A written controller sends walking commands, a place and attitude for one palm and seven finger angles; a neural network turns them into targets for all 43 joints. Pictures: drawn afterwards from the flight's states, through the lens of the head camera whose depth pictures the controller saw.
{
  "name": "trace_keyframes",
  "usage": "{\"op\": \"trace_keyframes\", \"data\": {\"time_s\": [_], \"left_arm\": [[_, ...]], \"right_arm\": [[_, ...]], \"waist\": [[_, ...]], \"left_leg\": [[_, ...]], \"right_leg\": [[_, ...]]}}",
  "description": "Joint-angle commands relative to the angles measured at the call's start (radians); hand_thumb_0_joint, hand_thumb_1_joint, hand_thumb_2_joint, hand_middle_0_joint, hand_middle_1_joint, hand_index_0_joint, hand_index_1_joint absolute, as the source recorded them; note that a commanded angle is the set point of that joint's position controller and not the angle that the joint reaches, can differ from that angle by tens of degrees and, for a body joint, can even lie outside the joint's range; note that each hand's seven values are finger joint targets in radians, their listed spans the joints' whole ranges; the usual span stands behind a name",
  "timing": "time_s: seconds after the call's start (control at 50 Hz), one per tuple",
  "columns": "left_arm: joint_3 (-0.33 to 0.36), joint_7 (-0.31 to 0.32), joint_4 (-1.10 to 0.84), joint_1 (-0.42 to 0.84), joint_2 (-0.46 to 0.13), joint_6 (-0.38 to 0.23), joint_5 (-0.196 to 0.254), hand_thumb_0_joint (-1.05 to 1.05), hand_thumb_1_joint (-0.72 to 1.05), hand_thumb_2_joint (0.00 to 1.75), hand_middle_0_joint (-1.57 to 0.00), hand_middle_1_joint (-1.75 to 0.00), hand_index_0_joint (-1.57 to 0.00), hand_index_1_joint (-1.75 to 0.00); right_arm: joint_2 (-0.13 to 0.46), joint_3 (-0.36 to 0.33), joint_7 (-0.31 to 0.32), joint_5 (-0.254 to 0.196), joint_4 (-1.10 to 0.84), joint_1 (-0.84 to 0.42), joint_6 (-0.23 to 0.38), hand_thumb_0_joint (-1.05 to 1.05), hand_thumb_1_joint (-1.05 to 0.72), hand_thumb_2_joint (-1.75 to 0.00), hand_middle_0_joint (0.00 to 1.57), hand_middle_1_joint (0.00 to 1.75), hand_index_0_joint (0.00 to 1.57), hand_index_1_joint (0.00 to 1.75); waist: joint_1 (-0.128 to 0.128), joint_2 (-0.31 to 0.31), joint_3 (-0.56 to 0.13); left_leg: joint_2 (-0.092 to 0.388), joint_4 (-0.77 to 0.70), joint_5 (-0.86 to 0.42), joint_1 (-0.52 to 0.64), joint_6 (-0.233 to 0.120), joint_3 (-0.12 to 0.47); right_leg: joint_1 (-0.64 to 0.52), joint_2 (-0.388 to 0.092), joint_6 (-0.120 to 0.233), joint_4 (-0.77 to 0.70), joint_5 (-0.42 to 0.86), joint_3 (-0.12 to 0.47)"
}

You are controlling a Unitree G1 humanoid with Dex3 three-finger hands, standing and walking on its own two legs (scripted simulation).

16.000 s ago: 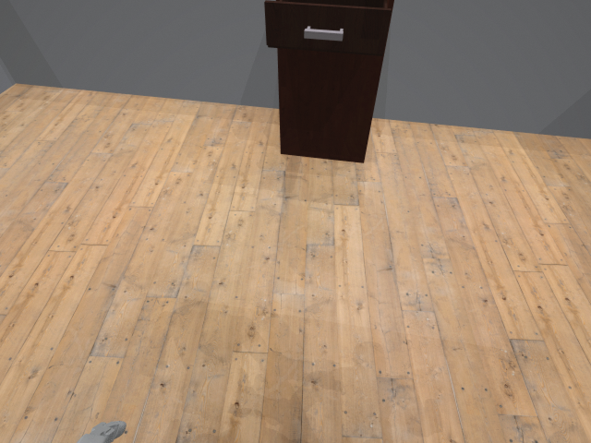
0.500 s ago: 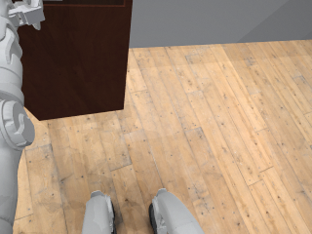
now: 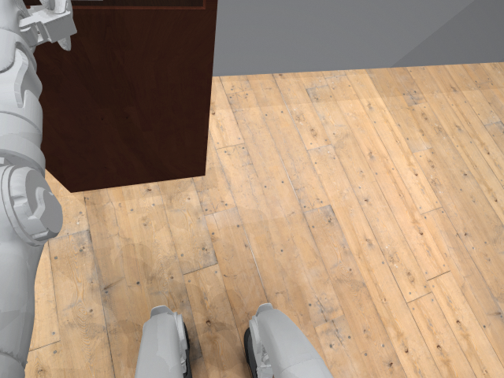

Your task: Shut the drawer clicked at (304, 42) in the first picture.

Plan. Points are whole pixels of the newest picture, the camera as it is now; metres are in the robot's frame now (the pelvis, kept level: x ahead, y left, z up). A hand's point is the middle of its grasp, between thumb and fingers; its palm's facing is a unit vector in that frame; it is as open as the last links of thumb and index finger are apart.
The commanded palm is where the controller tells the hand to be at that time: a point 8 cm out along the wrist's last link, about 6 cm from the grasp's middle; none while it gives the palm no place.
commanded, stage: pull the fist back off the drawer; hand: left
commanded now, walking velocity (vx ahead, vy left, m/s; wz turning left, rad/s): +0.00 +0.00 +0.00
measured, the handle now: out of the picture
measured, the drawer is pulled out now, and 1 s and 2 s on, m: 0.00 0.00 0.00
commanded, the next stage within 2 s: draw the hand back to the body in 0.24 s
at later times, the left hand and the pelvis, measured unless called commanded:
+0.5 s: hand (57, 20) +0.56 +0.17 +0.14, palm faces +0.07 -1.00 -0.05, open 3.3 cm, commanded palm +0.51 +0.21 +0.14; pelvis +0.06 -0.02 +0.04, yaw +0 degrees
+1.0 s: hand out of the picture +0.38 +0.19 +0.19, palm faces +0.16 -0.96 -0.21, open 3.3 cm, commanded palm +0.34 +0.25 +0.21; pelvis +0.06 -0.01 +0.09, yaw +3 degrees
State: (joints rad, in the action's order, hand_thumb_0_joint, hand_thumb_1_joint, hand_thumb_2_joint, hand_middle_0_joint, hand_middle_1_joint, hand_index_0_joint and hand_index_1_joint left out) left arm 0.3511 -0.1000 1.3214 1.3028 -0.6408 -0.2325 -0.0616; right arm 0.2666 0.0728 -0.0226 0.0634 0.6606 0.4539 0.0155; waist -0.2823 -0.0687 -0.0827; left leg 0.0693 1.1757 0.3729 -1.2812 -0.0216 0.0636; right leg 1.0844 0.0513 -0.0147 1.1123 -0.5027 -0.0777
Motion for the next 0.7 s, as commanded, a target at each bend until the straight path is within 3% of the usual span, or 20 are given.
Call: {"op": "trace_keyframes", "data": {"time_s": [0.0,0.04,0.1,0.12,0.14,0.18,0.24,0.26,0.32,0.36,0.38,0.42,0.46,0.5,0.52,0.54,0.56,0.58,0.66,0.68], "left_arm": [[0.046,0.019,-0.289,0.520,-0.194,-0.076,0.047,0.00,0.90,0.90,-1.40,-1.60,-1.40,-1.60],[0.035,0.014,-0.332,0.474,-0.157,-0.084,0.058,0.00,0.90,0.90,-1.40,-1.60,-1.40,-1.60],[0.065,0.013,-0.372,0.369,-0.162,-0.097,0.073,0.00,0.90,0.90,-1.40,-1.60,-1.40,-1.60],[0.046,0.011,-0.394,0.354,-0.136,-0.101,0.076,0.00,0.90,0.90,-1.40,-1.60,-1.40,-1.60],[0.055,0.014,-0.385,0.340,-0.138,-0.102,0.078,0.00,0.90,0.90,-1.40,-1.60,-1.40,-1.60],[0.071,0.018,-0.384,0.312,-0.147,-0.109,0.080,0.00,0.90,0.90,-1.40,-1.60,-1.40,-1.60],[0.048,0.015,-0.341,0.287,-0.115,-0.107,0.080,0.00,0.90,0.90,-1.40,-1.60,-1.40,-1.60],[0.048,0.012,-0.335,0.255,-0.112,-0.110,0.080,0.00,0.90,0.90,-1.40,-1.60,-1.40,-1.60],[0.050,0.000,-0.335,0.204,-0.098,-0.127,0.091,0.00,0.90,0.90,-1.40,-1.60,-1.40,-1.60],[0.097,-0.017,-0.443,0.081,-0.124,-0.141,0.114,0.00,0.90,0.90,-1.40,-1.60,-1.40,-1.60],[0.097,-0.027,-0.518,0.008,-0.115,-0.149,0.125,0.00,0.90,0.90,-1.40,-1.60,-1.40,-1.60],[0.079,-0.042,-0.635,-0.118,-0.073,-0.139,0.154,0.00,0.90,0.90,-1.40,-1.60,-1.40,-1.60],[0.077,-0.053,-0.717,-0.222,-0.056,-0.110,0.182,0.00,0.90,0.90,-1.40,-1.60,-1.40,-1.60],[0.051,-0.063,-0.771,-0.310,-0.004,-0.075,0.215,0.00,0.90,0.90,-1.40,-1.60,-1.40,-1.60],[0.077,-0.061,-0.790,-0.332,-0.033,-0.061,0.228,0.00,0.90,0.90,-1.40,-1.60,-1.40,-1.60],[0.060,-0.065,-0.822,-0.362,-0.009,-0.051,0.240,0.00,0.90,0.90,-1.40,-1.60,-1.40,-1.60],[0.044,-0.067,-0.863,-0.374,0.005,-0.048,0.249,0.00,0.90,0.90,-1.40,-1.60,-1.40,-1.60],[0.015,-0.066,-0.930,-0.376,0.035,-0.055,0.254,0.00,0.90,0.90,-1.40,-1.60,-1.40,-1.60],[-0.054,-0.085,-1.019,-0.529,0.119,-0.059,0.279,0.00,0.90,0.90,-1.40,-1.60,-1.40,-1.60],[-0.086,-0.097,-1.053,-0.553,0.153,-0.055,0.287,0.00,0.90,0.90,-1.40,-1.60,-1.40,-1.60]], "right_arm": [[0.211,-0.083,0.010,-0.005,-0.025,0.225,-0.012,0.00,-0.90,-0.90,0.20,0.30,0.20,0.30],[0.202,-0.089,0.004,-0.008,-0.034,0.217,-0.018,0.00,-0.90,-0.90,0.20,0.30,0.20,0.30],[0.199,-0.094,-0.004,-0.013,-0.047,0.208,-0.029,0.00,-0.90,-0.90,0.20,0.30,0.20,0.30],[0.196,-0.098,-0.005,-0.016,-0.050,0.199,-0.034,0.00,-0.90,-0.90,0.20,0.30,0.20,0.30],[0.194,-0.100,-0.005,-0.017,-0.045,0.201,-0.038,0.00,-0.90,-0.90,0.20,0.30,0.20,0.30],[0.192,-0.101,-0.008,-0.019,-0.043,0.203,-0.043,0.00,-0.90,-0.90,0.20,0.30,0.20,0.30],[0.185,-0.103,-0.007,-0.025,-0.041,0.201,-0.055,0.00,-0.90,-0.90,0.20,0.30,0.20,0.30],[0.184,-0.105,-0.009,-0.027,-0.044,0.199,-0.058,0.00,-0.90,-0.90,0.20,0.30,0.20,0.30],[0.180,-0.109,-0.010,-0.027,-0.045,0.195,-0.067,0.00,-0.90,-0.90,0.20,0.30,0.20,0.30],[0.178,-0.119,-0.014,-0.035,-0.081,0.182,-0.077,0.00,-0.90,-0.90,0.20,0.30,0.20,0.30],[0.176,-0.123,-0.016,-0.040,-0.104,0.166,-0.080,0.00,-0.90,-0.90,0.20,0.30,0.20,0.30],[0.164,-0.127,-0.020,-0.057,-0.134,0.135,-0.082,0.00,-0.90,-0.90,0.20,0.30,0.20,0.30],[0.159,-0.130,-0.019,-0.073,-0.155,0.107,-0.085,0.00,-0.90,-0.90,0.20,0.30,0.20,0.30],[0.154,-0.131,-0.014,-0.089,-0.171,0.077,-0.083,0.00,-0.90,-0.90,0.20,0.30,0.20,0.30],[0.158,-0.132,-0.008,-0.092,-0.169,0.069,-0.082,0.00,-0.90,-0.90,0.20,0.30,0.20,0.30],[0.155,-0.130,-0.003,-0.097,-0.179,0.052,-0.079,0.00,-0.90,-0.90,0.20,0.30,0.20,0.30],[0.154,-0.129,0.002,-0.102,-0.181,0.036,-0.076,0.00,-0.90,-0.90,0.20,0.30,0.20,0.30],[0.149,-0.127,0.005,-0.103,-0.186,0.018,-0.068,0.00,-0.90,-0.90,0.20,0.30,0.20,0.30],[0.139,-0.127,0.012,-0.111,-0.189,-0.042,-0.045,0.00,-0.90,-0.90,0.20,0.30,0.20,0.30],[0.134,-0.126,0.013,-0.115,-0.199,-0.062,-0.036,0.00,-0.90,-0.90,0.20,0.30,0.20,0.30]], "waist": [[-0.023,-0.216,-0.566],[-0.001,-0.224,-0.580],[0.035,-0.201,-0.604],[0.033,-0.206,-0.601],[0.030,-0.167,-0.582],[0.037,-0.150,-0.560],[0.028,-0.095,-0.501],[0.038,-0.093,-0.488],[0.049,-0.086,-0.506],[0.111,-0.100,-0.594],[0.140,-0.149,-0.653],[0.166,-0.128,-0.695],[0.178,-0.062,-0.648],[0.173,0.007,-0.575],[0.178,0.036,-0.531],[0.180,0.047,-0.499],[0.178,0.048,-0.468],[0.181,-0.012,-0.462],[0.189,-0.029,-0.402],[0.193,-0.063,-0.392]], "left_leg": [[-0.004,-0.138,-0.121,0.753,-0.012,0.077],[-0.008,-0.146,-0.156,0.781,-0.010,0.066],[-0.009,-0.153,-0.217,0.806,-0.009,0.053],[-0.009,-0.158,-0.226,0.814,-0.009,0.047],[-0.009,-0.158,-0.232,0.802,-0.012,0.042],[-0.016,-0.156,-0.252,0.777,-0.017,0.028],[-0.022,-0.162,-0.251,0.725,-0.021,0.011],[-0.023,-0.166,-0.259,0.724,-0.020,0.007],[-0.029,-0.155,-0.329,0.731,-0.021,-0.007],[-0.035,-0.179,-0.412,0.795,-0.018,-0.022],[-0.041,-0.187,-0.474,0.856,-0.014,-0.029],[-0.047,-0.202,-0.539,0.902,-0.016,-0.044],[-0.057,-0.229,-0.512,0.869,-0.023,-0.062],[-0.066,-0.253,-0.481,0.836,-0.034,-0.082],[-0.068,-0.272,-0.447,0.811,-0.035,-0.087],[-0.072,-0.290,-0.429,0.807,-0.036,-0.090],[-0.072,-0.305,-0.419,0.825,-0.036,-0.090],[-0.074,-0.310,-0.452,0.874,-0.036,-0.091],[-0.064,-0.344,-0.497,0.987,-0.029,-0.071],[-0.067,-0.348,-0.509,1.016,-0.030,-0.073]], "right_leg": [[0.034,0.028,0.043,-0.184,0.116,-0.003],[-0.001,0.032,0.043,-0.197,0.138,0.000],[-0.059,0.036,0.045,-0.205,0.178,0.003],[-0.068,0.036,0.043,-0.212,0.189,0.006],[-0.086,0.038,0.040,-0.219,0.200,0.007],[-0.127,0.040,0.038,-0.227,0.233,0.016],[-0.162,0.040,0.031,-0.239,0.265,0.023],[-0.174,0.040,0.032,-0.243,0.277,0.025],[-0.214,0.037,0.032,-0.234,0.372,0.034],[-0.321,0.038,0.035,-0.236,0.472,0.037],[-0.364,0.038,0.040,-0.233,0.535,0.040],[-0.447,0.037,0.035,-0.251,0.638,0.041],[-0.539,0.034,0.028,-0.278,0.706,0.045],[-0.601,0.028,0.018,-0.310,0.778,0.055],[-0.632,0.023,0.013,-0.326,0.790,0.058],[-0.649,0.020,0.011,-0.337,0.795,0.059],[-0.647,0.019,0.011,-0.349,0.783,0.057],[-0.642,0.018,0.016,-0.355,0.791,0.058],[-0.605,0.019,0.019,-0.383,0.729,0.041],[-0.599,0.019,0.022,-0.390,0.714,0.042]]}}
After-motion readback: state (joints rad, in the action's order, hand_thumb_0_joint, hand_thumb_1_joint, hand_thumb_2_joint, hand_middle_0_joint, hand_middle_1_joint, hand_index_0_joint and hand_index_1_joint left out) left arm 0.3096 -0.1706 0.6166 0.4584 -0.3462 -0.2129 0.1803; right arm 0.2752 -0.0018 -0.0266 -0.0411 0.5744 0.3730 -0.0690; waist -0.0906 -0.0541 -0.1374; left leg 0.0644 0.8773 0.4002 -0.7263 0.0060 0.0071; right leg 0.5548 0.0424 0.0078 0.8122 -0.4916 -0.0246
